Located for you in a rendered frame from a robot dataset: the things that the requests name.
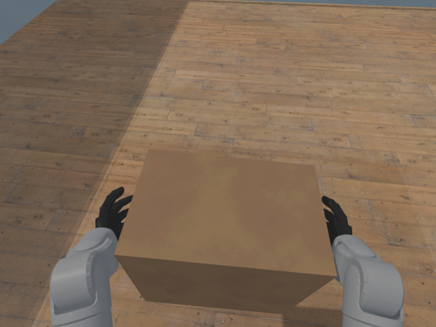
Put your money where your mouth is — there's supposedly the robot right forearm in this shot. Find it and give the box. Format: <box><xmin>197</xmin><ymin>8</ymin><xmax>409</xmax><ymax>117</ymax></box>
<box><xmin>331</xmin><ymin>234</ymin><xmax>405</xmax><ymax>327</ymax></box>

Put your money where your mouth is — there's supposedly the robot left hand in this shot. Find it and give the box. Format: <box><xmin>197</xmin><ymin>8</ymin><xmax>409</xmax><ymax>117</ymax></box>
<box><xmin>95</xmin><ymin>187</ymin><xmax>133</xmax><ymax>241</ymax></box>

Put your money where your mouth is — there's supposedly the robot left forearm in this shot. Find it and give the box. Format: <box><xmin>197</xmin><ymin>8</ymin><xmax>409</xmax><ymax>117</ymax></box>
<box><xmin>50</xmin><ymin>228</ymin><xmax>119</xmax><ymax>327</ymax></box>

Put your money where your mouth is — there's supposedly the carton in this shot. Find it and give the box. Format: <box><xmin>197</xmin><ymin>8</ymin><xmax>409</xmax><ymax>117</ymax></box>
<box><xmin>114</xmin><ymin>149</ymin><xmax>337</xmax><ymax>314</ymax></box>

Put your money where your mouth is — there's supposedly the robot right hand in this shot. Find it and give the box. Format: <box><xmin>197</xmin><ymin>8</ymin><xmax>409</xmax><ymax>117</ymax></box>
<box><xmin>322</xmin><ymin>196</ymin><xmax>352</xmax><ymax>246</ymax></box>

